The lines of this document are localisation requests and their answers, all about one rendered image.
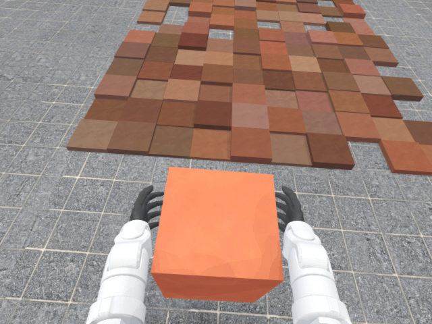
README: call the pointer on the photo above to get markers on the robot right hand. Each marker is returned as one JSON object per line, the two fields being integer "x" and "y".
{"x": 292, "y": 208}

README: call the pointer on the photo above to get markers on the robot right forearm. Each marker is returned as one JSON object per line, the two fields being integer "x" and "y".
{"x": 316, "y": 299}

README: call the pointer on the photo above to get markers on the robot left hand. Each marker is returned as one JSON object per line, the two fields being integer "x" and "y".
{"x": 141, "y": 206}

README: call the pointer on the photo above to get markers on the robot left forearm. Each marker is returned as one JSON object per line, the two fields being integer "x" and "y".
{"x": 121, "y": 295}

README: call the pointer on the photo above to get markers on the carton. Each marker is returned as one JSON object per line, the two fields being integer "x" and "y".
{"x": 218, "y": 236}

